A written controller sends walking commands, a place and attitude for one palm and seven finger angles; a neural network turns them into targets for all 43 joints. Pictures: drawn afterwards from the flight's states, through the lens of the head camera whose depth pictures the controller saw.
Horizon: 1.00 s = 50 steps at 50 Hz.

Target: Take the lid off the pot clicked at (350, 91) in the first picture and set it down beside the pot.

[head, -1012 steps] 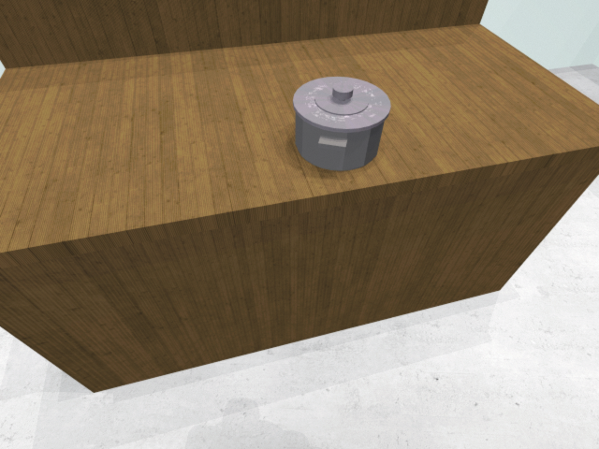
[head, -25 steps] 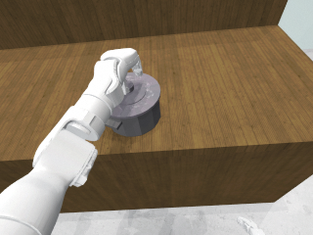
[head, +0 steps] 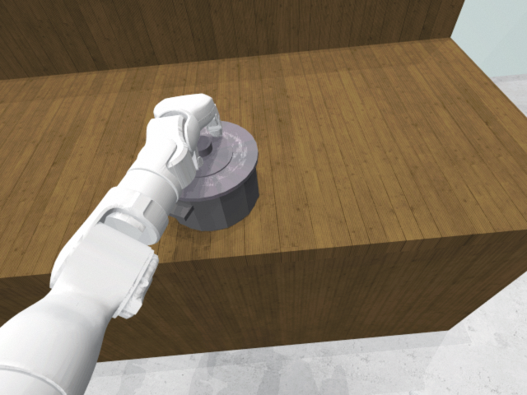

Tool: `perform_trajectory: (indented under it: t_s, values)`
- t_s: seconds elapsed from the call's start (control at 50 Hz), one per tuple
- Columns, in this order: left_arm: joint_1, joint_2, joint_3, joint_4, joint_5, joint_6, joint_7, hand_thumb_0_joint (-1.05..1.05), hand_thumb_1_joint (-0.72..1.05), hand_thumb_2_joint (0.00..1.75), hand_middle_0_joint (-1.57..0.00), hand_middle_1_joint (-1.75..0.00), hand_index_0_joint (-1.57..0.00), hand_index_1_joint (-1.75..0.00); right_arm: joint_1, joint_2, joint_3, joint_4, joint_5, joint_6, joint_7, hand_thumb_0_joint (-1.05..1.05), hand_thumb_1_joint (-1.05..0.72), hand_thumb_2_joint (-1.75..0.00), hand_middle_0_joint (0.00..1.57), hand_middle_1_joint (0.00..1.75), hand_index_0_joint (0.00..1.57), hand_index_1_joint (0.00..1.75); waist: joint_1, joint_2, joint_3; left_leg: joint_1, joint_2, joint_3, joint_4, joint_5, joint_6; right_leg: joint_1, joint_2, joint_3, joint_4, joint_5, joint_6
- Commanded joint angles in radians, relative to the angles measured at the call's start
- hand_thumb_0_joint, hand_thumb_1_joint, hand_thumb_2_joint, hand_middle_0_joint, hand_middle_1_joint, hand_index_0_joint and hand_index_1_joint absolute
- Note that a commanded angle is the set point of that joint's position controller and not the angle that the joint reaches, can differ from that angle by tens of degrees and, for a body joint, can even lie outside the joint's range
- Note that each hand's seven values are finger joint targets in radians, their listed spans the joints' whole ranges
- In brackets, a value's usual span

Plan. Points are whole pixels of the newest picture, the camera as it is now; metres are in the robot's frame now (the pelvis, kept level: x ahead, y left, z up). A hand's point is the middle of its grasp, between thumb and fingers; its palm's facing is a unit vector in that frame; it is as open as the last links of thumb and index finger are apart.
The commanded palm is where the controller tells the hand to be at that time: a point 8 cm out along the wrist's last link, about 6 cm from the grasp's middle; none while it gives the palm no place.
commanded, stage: lower the open fingers around the knob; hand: left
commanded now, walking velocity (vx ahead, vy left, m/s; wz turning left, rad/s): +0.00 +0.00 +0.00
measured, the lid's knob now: (200, 146) +0.50 +0.09 +0.11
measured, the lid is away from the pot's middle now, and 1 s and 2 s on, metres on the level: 0.00 0.00 0.00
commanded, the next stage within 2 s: close the fingers and squeeze the knob in 0.18 s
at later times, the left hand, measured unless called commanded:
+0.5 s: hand (191, 148) +0.47 +0.10 +0.13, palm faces -0.33 -0.06 -0.94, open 9.9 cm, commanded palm +0.46 +0.10 +0.18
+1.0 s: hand (193, 151) +0.46 +0.10 +0.13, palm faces -0.31 -0.07 -0.95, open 7.8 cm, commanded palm +0.45 +0.10 +0.18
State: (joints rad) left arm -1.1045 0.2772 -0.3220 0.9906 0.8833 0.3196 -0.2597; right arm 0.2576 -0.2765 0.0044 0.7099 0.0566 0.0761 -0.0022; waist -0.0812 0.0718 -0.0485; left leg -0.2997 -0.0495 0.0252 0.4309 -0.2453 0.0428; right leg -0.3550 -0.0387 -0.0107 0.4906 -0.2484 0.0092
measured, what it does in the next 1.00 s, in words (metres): stands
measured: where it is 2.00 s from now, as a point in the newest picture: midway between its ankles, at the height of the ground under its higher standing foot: outside the picture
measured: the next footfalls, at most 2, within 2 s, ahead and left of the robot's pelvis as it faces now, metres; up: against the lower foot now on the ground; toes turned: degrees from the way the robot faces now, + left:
none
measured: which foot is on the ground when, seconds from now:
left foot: down 0.00-1.00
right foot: down 0.00-1.00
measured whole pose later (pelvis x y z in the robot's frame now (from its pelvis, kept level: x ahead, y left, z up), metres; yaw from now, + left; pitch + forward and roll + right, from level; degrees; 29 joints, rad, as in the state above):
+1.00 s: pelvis +0.00 +0.00 +0.00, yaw +0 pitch +6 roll +1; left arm -1.06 0.27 -0.32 0.93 0.87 0.31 -0.26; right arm 0.22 -0.27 0.01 0.70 0.05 0.08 0.00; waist -0.07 0.08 -0.05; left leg -0.29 -0.05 0.02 0.44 -0.25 0.05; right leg -0.34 -0.04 -0.01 0.49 -0.25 0.01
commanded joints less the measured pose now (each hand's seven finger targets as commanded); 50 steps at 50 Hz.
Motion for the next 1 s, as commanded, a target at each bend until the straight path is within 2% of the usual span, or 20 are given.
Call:
perform_trajectory:
  t_s: [0.0, 0.06, 0.12, 0.14, 0.2, 0.26, 0.28, 0.32, 0.34, 0.36, 0.42, 0.46, 0.54, 0.56, 0.68, 0.72, 0.78, 0.84, 0.94, 0.98]
  values:
    - [-0.517, 0.216, 0.074, -0.184, 0.002, -0.017, 0.017, 0.0, -0.32, 1.54, -0.86, -0.08, -0.86, -0.08, -0.037, -0.111, -0.032, -0.115, 0.003, -0.042, -0.016, 0.0, -0.9, -0.9, 0.2, 0.3, 0.2, 0.3, -0.014, -0.121, -0.416, 0.168, -0.007, -0.028, 0.003, 0.303, 0.04, 0.171, 0.034, -0.016, -0.019, 0.4, -0.035]
    - [-0.49, 0.246, 0.088, -0.149, 0.021, -0.006, 0.011, 0.0, -0.32, 1.54, -0.86, -0.08, -0.86, -0.08, -0.027, -0.118, -0.024, -0.112, 0.005, -0.024, -0.017, 0.0, -0.9, -0.9, 0.2, 0.3, 0.2, 0.3, -0.009, -0.141, -0.375, 0.121, -0.004, -0.029, -0.014, 0.278, 0.036, 0.171, 0.034, -0.023, -0.024, 0.384, -0.037]
    - [-0.479, 0.156, 0.016, -0.132, 0.021, 0.0, 0.004, 0.0, -0.32, 1.54, -0.86, -0.08, -0.86, -0.08, -0.033, -0.113, -0.028, -0.115, 0.009, -0.024, -0.014, 0.0, -0.9, -0.9, 0.2, 0.3, 0.2, 0.3, -0.023, -0.138, -0.341, 0.136, -0.002, -0.029, -0.007, 0.277, 0.036, 0.123, 0.038, -0.028, -0.029, 0.36, -0.036]
    - [-0.493, 0.184, 0.051, -0.164, 0.004, -0.014, 0.002, 0.0, -0.32, 1.54, -0.86, -0.08, -0.86, -0.08, -0.028, -0.115, -0.03, -0.12, 0.006, -0.027, -0.015, 0.0, -0.9, -0.9, 0.2, 0.3, 0.2, 0.3, -0.018, -0.145, -0.362, 0.139, -0.001, -0.033, -0.004, 0.293, 0.038, 0.142, 0.035, -0.029, -0.029, 0.372, -0.039]
    - [-0.503, 0.206, 0.061, -0.127, -0.004, -0.01, -0.006, 0.0, -0.32, 1.54, -0.86, -0.08, -0.86, -0.08, -0.024, -0.12, -0.027, -0.111, 0.009, -0.021, -0.022, 0.0, -0.9, -0.9, 0.2, 0.3, 0.2, 0.3, -0.028, -0.162, -0.357, 0.129, -0.005, -0.027, -0.007, 0.259, 0.039, 0.142, 0.037, -0.024, -0.029, 0.363, -0.033]
    - [-0.524, 0.191, 0.048, -0.186, 0.002, -0.032, -0.005, 0.0, -0.32, 1.54, -0.86, -0.08, -0.86, -0.08, -0.031, -0.113, -0.028, -0.122, 0.004, -0.03, -0.02, 0.0, -0.9, -0.9, 0.2, 0.3, 0.2, 0.3, -0.022, -0.108, -0.404, 0.173, -0.002, -0.038, 0.002, 0.31, 0.036, 0.135, 0.034, -0.026, -0.019, 0.375, -0.038]
    - [-0.485, 0.163, 0.03, -0.142, 0.005, -0.026, -0.006, 0.0, -0.15, 1.11, -0.6, -0.54, -0.6, -0.54, -0.03, -0.111, -0.027, -0.119, 0.004, -0.027, -0.018, 0.0, -0.9, -0.9, 0.2, 0.3, 0.2, 0.3, -0.021, -0.121, -0.383, 0.169, -0.001, -0.04, 0.004, 0.315, 0.035, 0.123, 0.037, -0.029, -0.02, 0.367, -0.039]
    - [-0.482, 0.164, 0.03, -0.145, 0.01, -0.024, -0.005, 0.0, -0.13, 1.11, -0.59, -0.59, -0.59, -0.59, -0.024, -0.112, -0.027, -0.116, 0.004, -0.02, -0.015, 0.0, -0.9, -0.9, 0.2, 0.3, 0.2, 0.3, -0.022, -0.133, -0.367, 0.159, 0.0, -0.038, -0.001, 0.3, 0.034, 0.118, 0.039, -0.031, -0.025, 0.357, -0.038]
    - [-0.485, 0.222, 0.089, -0.154, -0.001, -0.033, 0.0, 0.0, -0.12, 1.11, -0.59, -0.62, -0.59, -0.62, -0.018, -0.12, -0.03, -0.116, 0.002, -0.02, -0.018, 0.0, -0.9, -0.9, 0.2, 0.3, 0.2, 0.3, -0.015, -0.156, -0.375, 0.141, 0.001, -0.036, -0.001, 0.301, 0.037, 0.146, 0.035, -0.028, -0.028, 0.373, -0.04]
    - [-0.524, 0.232, 0.08, -0.194, 0.007, -0.039, 0.004, 0.0, -0.11, 1.11, -0.59, -0.64, -0.59, -0.64, -0.03, -0.118, -0.026, -0.123, 0.003, -0.022, -0.017, 0.0, -0.9, -0.9, 0.2, 0.3, 0.2, 0.3, -0.016, -0.137, -0.4, 0.153, 0.001, -0.038, -0.006, 0.301, 0.035, 0.153, 0.036, -0.025, -0.022, 0.375, -0.039]
    - [-0.521, 0.153, 0.021, -0.188, 0.001, -0.033, 0.01, 0.0, -0.08, 1.1, -0.58, -0.7, -0.58, -0.7, -0.027, -0.107, -0.028, -0.118, 0.006, -0.027, -0.015, 0.0, -0.9, -0.9, 0.2, 0.3, 0.2, 0.3, -0.024, -0.118, -0.381, 0.173, 0.002, -0.041, -0.004, 0.313, 0.033, 0.118, 0.038, -0.032, -0.024, 0.364, -0.038]
    - [-0.526, 0.204, 0.066, -0.221, 0.003, -0.044, 0.018, 0.0, -0.06, 1.1, -0.58, -0.73, -0.58, -0.73, -0.029, -0.111, -0.031, -0.12, 0.002, -0.032, -0.013, 0.0, -0.9, -0.9, 0.2, 0.3, 0.2, 0.3, -0.013, -0.116, -0.407, 0.188, 0.007, -0.047, 0.002, 0.341, 0.033, 0.134, 0.038, -0.029, -0.02, 0.378, -0.04]
    - [-0.515, 0.189, 0.063, -0.214, -0.005, -0.036, 0.029, 0.0, -0.02, 1.09, -0.59, -0.79, -0.59, -0.79, -0.027, -0.111, -0.03, -0.118, 0.001, -0.029, -0.009, 0.0, -0.9, -0.9, 0.2, 0.3, 0.2, 0.3, -0.008, -0.122, -0.395, 0.171, 0.005, -0.046, -0.004, 0.34, 0.032, 0.137, 0.036, -0.032, -0.023, 0.377, -0.043]
    - [-0.522, 0.212, 0.076, -0.209, 0.003, -0.035, 0.034, 0.0, -0.01, 1.08, -0.59, -0.81, -0.59, -0.81, -0.03, -0.111, -0.029, -0.115, 0.001, -0.032, -0.009, 0.0, -0.9, -0.9, 0.2, 0.3, 0.2, 0.3, -0.008, -0.113, -0.4, 0.176, 0.005, -0.046, -0.004, 0.33, 0.031, 0.139, 0.039, -0.032, -0.02, 0.373, -0.041]
    - [-0.518, 0.18, 0.054, -0.243, 0.003, -0.028, 0.04, 0.0, 0.06, 1.05, -0.61, -0.88, -0.61, -0.88, -0.041, -0.106, -0.034, -0.117, 0.002, -0.037, -0.002, 0.0, -0.9, -0.9, 0.2, 0.3, 0.2, 0.3, -0.006, -0.121, -0.432, 0.205, 0.01, -0.052, 0.0, 0.364, 0.029, 0.142, 0.04, -0.033, -0.014, 0.382, -0.04]
    - [-0.505, 0.164, 0.042, -0.237, 0.002, -0.02, 0.041, 0.0, 0.09, 1.04, -0.62, -0.9, -0.62, -0.9, -0.042, -0.103, -0.033, -0.114, 0.002, -0.04, 0.001, 0.0, -0.9, -0.9, 0.2, 0.3, 0.2, 0.3, -0.005, -0.116, -0.414, 0.205, 0.008, -0.052, 0.002, 0.38, 0.029, 0.135, 0.041, -0.034, -0.015, 0.388, -0.04]
    - [-0.474, 0.227, 0.098, -0.205, 0.008, -0.012, 0.043, 0.0, 0.12, 1.02, -0.63, -0.92, -0.63, -0.92, -0.042, -0.111, -0.032, -0.107, 0.0, -0.031, -0.003, 0.0, -0.9, -0.9, 0.2, 0.3, 0.2, 0.3, 0.004, -0.158, -0.405, 0.174, 0.007, -0.043, -0.001, 0.364, 0.031, 0.165, 0.039, -0.03, -0.015, 0.406, -0.04]
    - [-0.488, 0.152, 0.039, -0.198, 0.005, -0.003, 0.037, 0.0, 0.16, 0.99, -0.65, -0.95, -0.65, -0.95, -0.048, -0.107, -0.031, -0.112, 0.005, -0.028, -0.003, 0.0, -0.9, -0.9, 0.2, 0.3, 0.2, 0.3, -0.007, -0.143, -0.351, 0.151, 0.004, -0.037, -0.008, 0.323, 0.031, 0.13, 0.037, -0.036, -0.025, 0.372, -0.042]
    - [-0.504, 0.202, 0.075, -0.272, -0.004, -0.023, 0.031, 0.0, 0.23, 0.94, -0.68, -0.98, -0.68, -0.98, -0.055, -0.105, -0.03, -0.127, 0.0, -0.036, -0.009, 0.0, -0.9, -0.9, 0.2, 0.3, 0.2, 0.3, 0.0, -0.121, -0.444, 0.198, 0.002, -0.044, 0.003, 0.37, 0.033, 0.18, 0.033, -0.024, -0.018, 0.419, -0.041]
    - [-0.481, 0.186, 0.053, -0.172, 0.012, 0.001, 0.026, 0.0, 0.25, 0.92, -0.69, -0.99, -0.69, -0.99, -0.049, -0.108, -0.025, -0.11, 0.004, -0.023, -0.01, 0.0, -0.9, -0.9, 0.2, 0.3, 0.2, 0.3, -0.009, -0.153, -0.358, 0.146, 0.001, -0.035, -0.009, 0.292, 0.031, 0.148, 0.038, -0.032, -0.026, 0.372, -0.039]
